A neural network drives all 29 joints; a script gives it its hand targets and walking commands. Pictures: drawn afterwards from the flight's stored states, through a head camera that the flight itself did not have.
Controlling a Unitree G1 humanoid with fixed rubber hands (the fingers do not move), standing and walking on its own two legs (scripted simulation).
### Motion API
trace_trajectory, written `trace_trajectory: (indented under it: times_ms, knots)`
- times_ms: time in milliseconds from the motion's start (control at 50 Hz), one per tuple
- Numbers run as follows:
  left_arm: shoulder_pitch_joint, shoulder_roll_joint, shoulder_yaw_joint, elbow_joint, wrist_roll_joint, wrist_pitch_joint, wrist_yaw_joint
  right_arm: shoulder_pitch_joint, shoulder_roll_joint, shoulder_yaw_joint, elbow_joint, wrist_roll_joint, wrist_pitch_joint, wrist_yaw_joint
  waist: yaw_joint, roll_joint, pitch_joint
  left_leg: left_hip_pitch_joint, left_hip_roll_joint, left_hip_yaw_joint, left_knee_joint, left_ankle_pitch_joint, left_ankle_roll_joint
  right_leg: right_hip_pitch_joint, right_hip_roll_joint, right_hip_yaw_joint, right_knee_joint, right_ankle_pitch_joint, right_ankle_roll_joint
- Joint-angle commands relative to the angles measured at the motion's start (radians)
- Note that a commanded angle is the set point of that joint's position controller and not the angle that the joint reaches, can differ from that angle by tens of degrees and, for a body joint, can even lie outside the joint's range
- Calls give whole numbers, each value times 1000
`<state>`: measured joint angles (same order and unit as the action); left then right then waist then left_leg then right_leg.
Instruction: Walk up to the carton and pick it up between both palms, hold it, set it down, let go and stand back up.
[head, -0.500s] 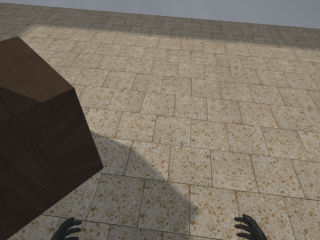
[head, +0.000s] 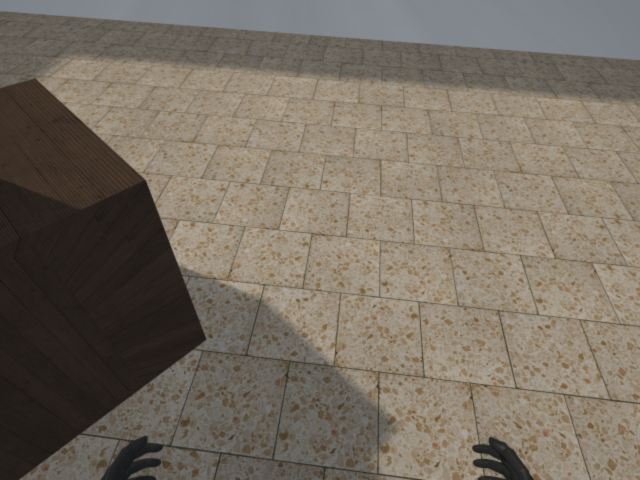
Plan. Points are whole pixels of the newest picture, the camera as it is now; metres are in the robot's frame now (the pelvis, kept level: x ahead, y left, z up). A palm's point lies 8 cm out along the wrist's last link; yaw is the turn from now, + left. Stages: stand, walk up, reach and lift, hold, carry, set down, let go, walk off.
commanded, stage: walk up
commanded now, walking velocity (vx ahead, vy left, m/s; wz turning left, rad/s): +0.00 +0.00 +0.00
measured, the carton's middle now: out of the picture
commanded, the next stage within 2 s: none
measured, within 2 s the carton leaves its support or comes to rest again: neither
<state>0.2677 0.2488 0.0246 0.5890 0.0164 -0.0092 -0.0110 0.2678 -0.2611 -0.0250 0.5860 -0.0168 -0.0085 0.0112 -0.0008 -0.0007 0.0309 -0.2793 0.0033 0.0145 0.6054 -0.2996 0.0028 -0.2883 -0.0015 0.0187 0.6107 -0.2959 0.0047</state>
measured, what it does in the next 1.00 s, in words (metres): steps to the left, turning left: left foot, then right foot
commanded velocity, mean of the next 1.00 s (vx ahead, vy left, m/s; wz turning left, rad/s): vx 0.00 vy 0.00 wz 0.00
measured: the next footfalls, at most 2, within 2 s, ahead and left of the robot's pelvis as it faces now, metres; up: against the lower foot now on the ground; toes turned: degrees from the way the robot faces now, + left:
left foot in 0.42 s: +0.09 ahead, +0.29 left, +0.00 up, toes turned +22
right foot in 0.78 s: +0.26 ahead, +0.13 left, +0.00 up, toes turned +25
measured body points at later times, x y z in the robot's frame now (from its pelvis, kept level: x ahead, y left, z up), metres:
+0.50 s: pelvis +0.03 +0.13 -0.02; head +0.03 +0.16 +0.42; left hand +0.01 +0.45 -0.13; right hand +0.25 -0.09 -0.10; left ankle +0.06 +0.27 -0.73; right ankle +0.03 -0.07 -0.68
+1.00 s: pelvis +0.15 +0.22 +0.01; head +0.18 +0.20 +0.45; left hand +0.01 +0.48 -0.08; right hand +0.39 +0.07 -0.12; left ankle +0.09 +0.38 -0.65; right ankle +0.22 +0.12 -0.73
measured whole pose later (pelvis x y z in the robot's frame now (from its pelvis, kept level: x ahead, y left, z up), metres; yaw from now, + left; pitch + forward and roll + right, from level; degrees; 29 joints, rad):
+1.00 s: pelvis +0.15 +0.22 +0.01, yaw +37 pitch -4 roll +1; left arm 0.45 0.27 0.03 0.64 0.07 -0.07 0.05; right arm 0.33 -0.33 -0.06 0.63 -0.06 0.05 0.08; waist 0.02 0.07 0.08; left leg -0.55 0.00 -0.08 1.11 -0.29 -0.05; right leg -0.17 -0.13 -0.18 0.55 -0.31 0.01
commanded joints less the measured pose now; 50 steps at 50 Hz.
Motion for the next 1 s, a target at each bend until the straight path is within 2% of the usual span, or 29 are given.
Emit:
trace_trajectory:
  times_ms: [0, 20, 40, 60, 80, 100, 120, 160, 240, 280, 320, 360, 380, 400, 420, 440, 460, 520, 540, 660, 720, 740, 760, 780, 800, 820, 840, 900, 980]
  knots:
    - [-19, 121, 35, -83, -1, -20, 4, -17, -110, -34, -84, 1, -20, -4, 1, -5, -41, 6, 82, -97, -116, 65, 31, -1, -77, 91, -116, 79, -39]
    - [-19, 121, 35, -83, -1, -20, 4, -16, -111, -34, -83, 1, -20, -4, 1, -5, -41, 6, 82, -97, -117, 64, 31, -1, -77, 91, -116, 78, -39]
    - [51, 208, 96, -63, 58, -28, 24, 10, -166, -60, -103, -34, 7, 41, 22, -18, -20, -267, 19, -173, 24, -1, 58, 255, -150, 128, -136, -160, -128]
    - [126, 275, 113, -31, 77, -33, 40, 6, -111, -45, -111, -37, 23, 59, 63, -178, -17, -441, -33, -34, 199, -117, 4, 385, -345, 309, -276, -217, -221]
    - [166, 291, 124, -25, 80, -36, 50, -104, -125, -49, -154, -86, 40, 63, 120, -176, 21, -474, 62, -68, 418, -233, -16, 266, -535, 464, -334, -186, -338]
    - [149, 256, 112, -12, 77, -42, 63, -128, -166, -68, -170, -96, 56, 69, 109, -76, 77, -483, 97, -117, 531, -212, -20, 168, -572, 473, -371, -197, -367]
    - [107, 222, 100, -6, 73, -50, 74, -77, -169, -74, -147, -87, 64, 74, 72, -2, 104, -492, 109, -136, 551, -155, -27, 160, -528, 366, -361, -162, -323]
    - [37, 216, 94, 0, 72, -61, 80, -1, -123, -67, -121, -67, 67, 89, 35, -47, 76, -442, 111, -126, 536, -78, -45, 168, -416, 163, -331, -67, -239]
    - [-17, 233, 94, 16, 60, -68, 64, -39, -96, -58, -118, -30, 53, 115, 38, -207, 73, -315, 122, -55, 352, -7, -54, 117, -325, -81, -330, -8, -205]
    - [-23, 247, 97, 7, 58, -70, 58, -41, -91, -58, -106, -19, 39, 123, 31, -212, 56, -177, 115, -12, 192, -13, -27, 69, -296, -179, -281, -2, -179]
    - [-8, 272, 106, 3, 61, -65, 59, -13, -99, -68, -83, -21, 21, 125, 28, -204, 13, -38, 83, 67, 130, 15, -1, 37, -309, -198, -234, -50, -181]
    - [-26, 275, 103, -3, 59, -50, 59, 105, -134, -92, -48, -27, 3, 110, -47, -117, -29, 155, 38, 100, 37, 34, 26, -51, -307, -236, -59, -114, -169]
    - [28, 205, 81, -8, 60, -38, 53, 221, -192, -118, 1, -30, -7, 88, -96, 76, -94, 277, -31, 88, 1, -35, 44, -84, -229, -278, 215, -79, -128]
    - [42, 123, 50, -41, 61, -30, 35, 316, -262, -138, 21, -30, -16, 63, -151, 303, -75, 345, 40, -109, -84, -117, 98, -265, -155, -256, 492, -311, -79]
    - [18, 109, 38, -131, 38, -26, 22, 295, -373, -141, -20, -27, -22, 53, -150, 416, -71, 320, 245, -626, -266, -287, 239, -481, -60, -146, 625, -440, -28]
    - [-44, 175, 53, -142, 16, -13, 24, 222, -387, -140, -17, 6, -5, 46, -149, 283, -48, 190, 341, -772, -416, -546, 323, -461, -106, -24, 678, -426, -38]
    - [-58, 215, 63, -138, 8, -8, 20, 169, -328, -117, -18, 14, 1, 37, -122, 194, 1, 159, 300, -691, -399, -536, 298, -477, -120, 4, 695, -323, -35]
    - [81, 200, 69, -75, 9, -28, 18, 57, -248, -89, -40, -21, 5, 21, -28, 171, 49, -55, 189, -426, -299, -297, 228, -298, -147, -12, 528, -173, -24]
    - [100, 195, 69, -60, 15, -32, 15, 47, -219, -79, -36, -25, 5, 26, -24, 163, 33, -117, 157, -371, -297, -232, 220, -223, -125, -38, 498, -153, -17]
    - [72, 143, 61, -78, 8, -33, 17, 66, -200, -79, -20, -31, 18, 45, -39, 134, 50, -203, 124, -376, -282, -289, 233, -92, -61, -76, 212, -52, -10]
    - [173, 129, 70, -66, 24, -50, 31, 10, -187, -69, -30, -18, 31, 54, 37, 44, 13, -328, 63, -337, -143, -334, 158, 201, -18, -103, -5, 83, -34]
    - [215, 143, 76, -64, 37, -54, 41, 30, -153, -57, -31, -14, 32, 56, 62, -4, 3, -395, 26, -304, -44, -363, 114, 300, -35, -65, -48, 38, -43]
    - [265, 198, 85, -67, 64, -61, 53, 80, -86, -36, -43, -14, 30, 55, 81, -155, -20, -493, -57, -224, 201, -364, 44, 377, -224, 201, -187, -217, -93]
    - [263, 279, 93, -76, 85, -60, 73, 146, -76, -29, -50, -36, 35, 48, 51, -193, 38, -543, -116, -145, 500, -320, -23, 290, -503, 600, -388, -540, -164]
    - [216, 286, 110, -59, 73, -51, 85, 132, -169, -58, -51, -67, 55, 40, 26, -105, 109, -555, -29, -142, 594, -275, -26, 182, -581, 699, -439, -641, -235]
    - [199, 242, 89, -52, 57, -57, 85, 103, -213, -75, -55, -76, 62, 42, 23, -40, 181, -538, -10, -172, 623, -191, -37, 107, -526, 610, -445, -584, -210]
    - [193, 210, 70, -41, 52, -66, 81, 82, -205, -80, -47, -72, 59, 47, 32, -22, 218, -523, 2, -183, 606, -106, -38, 84, -448, 437, -418, -454, -168]
    - [124, 195, 58, -29, 51, -75, 71, 122, -117, -57, -21, -45, 47, 71, -6, -155, 129, -394, 14, -122, 571, 22, -53, 87, -305, 70, -382, -131, -126]
    - [211, 195, 54, -1, 43, -84, 56, 14, -74, -36, -36, -23, 34, 80, 37, -205, 66, -363, 28, -41, 409, 59, -55, 187, -281, -112, -305, 274, -164]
